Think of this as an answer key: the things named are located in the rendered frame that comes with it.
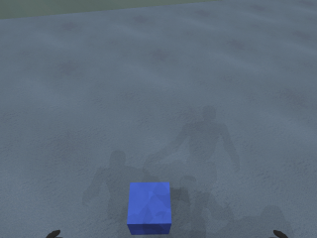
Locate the carton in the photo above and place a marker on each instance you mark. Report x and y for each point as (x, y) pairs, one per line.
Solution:
(149, 208)

